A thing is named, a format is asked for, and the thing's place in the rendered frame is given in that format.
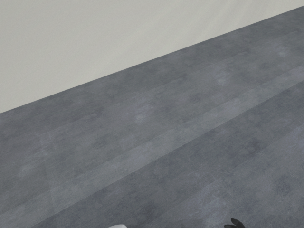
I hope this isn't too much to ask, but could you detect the robot right hand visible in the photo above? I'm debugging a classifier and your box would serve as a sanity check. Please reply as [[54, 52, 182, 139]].
[[224, 218, 245, 228]]

